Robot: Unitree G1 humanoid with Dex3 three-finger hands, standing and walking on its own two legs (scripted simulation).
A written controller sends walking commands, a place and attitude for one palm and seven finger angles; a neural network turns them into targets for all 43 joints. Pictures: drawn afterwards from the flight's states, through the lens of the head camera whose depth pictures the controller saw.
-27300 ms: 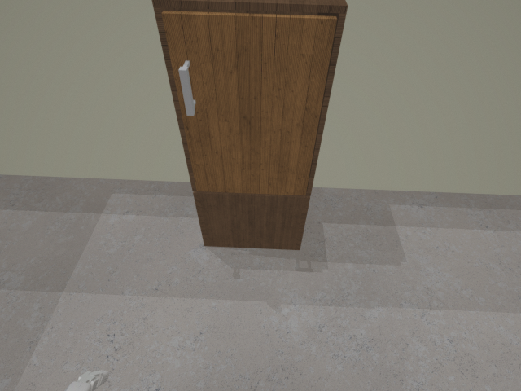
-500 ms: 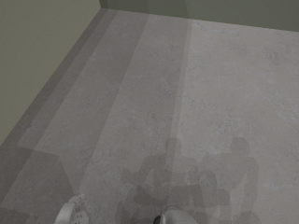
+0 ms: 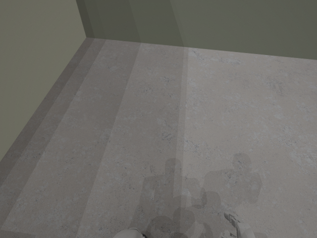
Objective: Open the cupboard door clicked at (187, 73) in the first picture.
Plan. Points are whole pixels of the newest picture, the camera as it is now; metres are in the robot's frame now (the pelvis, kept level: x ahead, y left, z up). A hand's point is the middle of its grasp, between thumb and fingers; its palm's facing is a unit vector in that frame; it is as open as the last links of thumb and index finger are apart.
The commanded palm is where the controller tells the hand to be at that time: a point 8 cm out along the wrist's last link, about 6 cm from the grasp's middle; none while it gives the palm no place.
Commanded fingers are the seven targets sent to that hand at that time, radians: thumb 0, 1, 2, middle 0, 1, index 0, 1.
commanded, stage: walk to a spot facing it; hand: left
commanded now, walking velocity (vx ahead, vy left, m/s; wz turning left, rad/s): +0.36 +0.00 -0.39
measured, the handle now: out of the picture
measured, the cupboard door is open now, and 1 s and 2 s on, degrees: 46 46 46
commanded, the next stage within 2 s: turn to face it in 0.26 s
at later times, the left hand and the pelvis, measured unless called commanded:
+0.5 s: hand (139, 148) +0.42 +0.11 -0.15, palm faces -0.25 -0.94 -0.22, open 7.4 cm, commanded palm none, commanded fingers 0.00 0.90 0.90 -0.20 -0.30 -0.20 -0.30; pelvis +0.24 -0.04 +0.00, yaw -11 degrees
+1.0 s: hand (124, 156) +0.39 +0.17 -0.18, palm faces +0.12 -0.97 -0.19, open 7.3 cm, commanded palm none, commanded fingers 0.00 0.90 0.90 -0.20 -0.30 -0.20 -0.30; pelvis +0.34 -0.03 +0.00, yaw +6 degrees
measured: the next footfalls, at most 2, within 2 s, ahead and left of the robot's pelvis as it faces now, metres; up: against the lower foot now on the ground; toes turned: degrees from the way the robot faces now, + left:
right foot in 0.46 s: +0.35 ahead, -0.13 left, +0.00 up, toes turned -18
left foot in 0.96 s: +0.40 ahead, +0.08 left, +0.00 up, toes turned +13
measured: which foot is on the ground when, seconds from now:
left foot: down 0.00-0.46, up 0.48-0.94, down 0.96-1.00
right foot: up 0.00-0.44, down 0.46-0.96, up 0.98-1.00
